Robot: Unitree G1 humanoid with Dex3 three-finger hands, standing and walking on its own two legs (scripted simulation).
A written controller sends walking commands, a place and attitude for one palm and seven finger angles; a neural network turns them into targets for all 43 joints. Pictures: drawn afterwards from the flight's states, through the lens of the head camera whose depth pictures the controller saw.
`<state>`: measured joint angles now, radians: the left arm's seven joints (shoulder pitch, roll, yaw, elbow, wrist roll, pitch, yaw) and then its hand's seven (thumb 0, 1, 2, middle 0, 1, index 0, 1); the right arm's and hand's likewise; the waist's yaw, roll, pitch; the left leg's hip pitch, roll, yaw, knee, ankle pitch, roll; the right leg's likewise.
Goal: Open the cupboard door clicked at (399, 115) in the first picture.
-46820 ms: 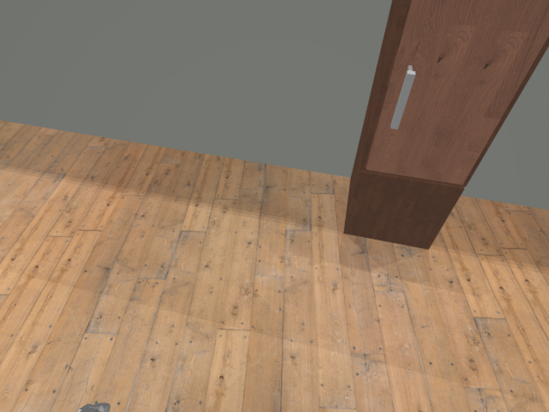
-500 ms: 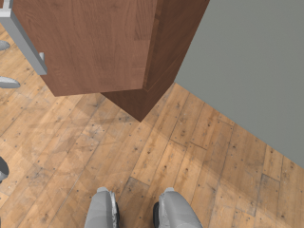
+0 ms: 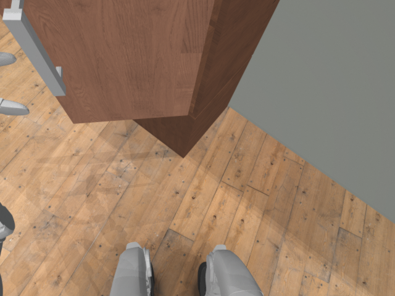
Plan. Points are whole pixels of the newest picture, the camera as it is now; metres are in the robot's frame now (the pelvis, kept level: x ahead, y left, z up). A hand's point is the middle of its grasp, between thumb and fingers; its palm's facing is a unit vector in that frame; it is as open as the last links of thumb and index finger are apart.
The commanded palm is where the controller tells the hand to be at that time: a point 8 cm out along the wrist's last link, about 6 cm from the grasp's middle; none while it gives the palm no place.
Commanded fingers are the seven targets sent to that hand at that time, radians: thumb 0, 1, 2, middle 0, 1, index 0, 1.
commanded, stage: move the hooked fingers beside the handle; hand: left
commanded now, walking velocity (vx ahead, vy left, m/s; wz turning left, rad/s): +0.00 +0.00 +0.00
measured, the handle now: (41, 50) +0.55 +0.26 +0.07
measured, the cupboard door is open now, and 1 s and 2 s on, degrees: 46 46 46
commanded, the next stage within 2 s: slide the fingers in behind the handle in 0.32 s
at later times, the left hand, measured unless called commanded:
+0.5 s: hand (6, 73) +0.49 +0.30 +0.07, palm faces +0.12 -0.99 -0.03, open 14.0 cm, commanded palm +0.47 +0.34 +0.07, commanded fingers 0.00 -0.50 0.30 -0.30 -1.20 -0.30 -1.20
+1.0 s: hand (28, 73) +0.50 +0.28 +0.07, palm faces +0.12 -0.99 -0.02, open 14.0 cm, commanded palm +0.48 +0.31 +0.07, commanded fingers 0.00 -0.50 0.30 -0.30 -1.20 -0.30 -1.20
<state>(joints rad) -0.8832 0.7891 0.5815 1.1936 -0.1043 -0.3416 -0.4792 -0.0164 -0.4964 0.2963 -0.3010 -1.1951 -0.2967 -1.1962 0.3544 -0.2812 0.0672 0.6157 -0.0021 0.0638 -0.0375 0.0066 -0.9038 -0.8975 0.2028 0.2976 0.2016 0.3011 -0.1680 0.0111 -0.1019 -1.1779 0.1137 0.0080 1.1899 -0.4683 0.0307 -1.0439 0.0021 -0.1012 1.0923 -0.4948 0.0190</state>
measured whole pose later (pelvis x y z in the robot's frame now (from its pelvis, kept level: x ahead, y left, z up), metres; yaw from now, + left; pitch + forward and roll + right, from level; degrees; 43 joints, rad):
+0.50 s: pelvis +0.00 -0.01 +0.00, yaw +0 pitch +25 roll -5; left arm -0.87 0.77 0.57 1.20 -0.11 -0.37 -0.46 -0.02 -0.50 0.30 -0.30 -1.20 -0.30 -1.20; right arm 0.35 -0.28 0.06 0.62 0.00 0.07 -0.04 0.01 -0.90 -0.90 0.20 0.30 0.20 0.30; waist -0.17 0.02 -0.10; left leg -1.17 0.12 0.01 1.19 -0.47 0.02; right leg -1.04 0.01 -0.10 1.10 -0.50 0.01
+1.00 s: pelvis +0.00 -0.01 +0.00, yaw +0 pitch +25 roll -5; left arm -0.87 0.71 0.54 1.18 -0.11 -0.38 -0.39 -0.02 -0.50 0.30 -0.30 -1.20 -0.30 -1.20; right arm 0.35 -0.28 0.06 0.63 0.00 0.06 -0.04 0.01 -0.90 -0.90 0.20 0.30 0.20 0.30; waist -0.17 0.02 -0.10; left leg -1.16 0.12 0.01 1.18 -0.47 0.01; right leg -1.04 0.01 -0.10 1.11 -0.51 0.00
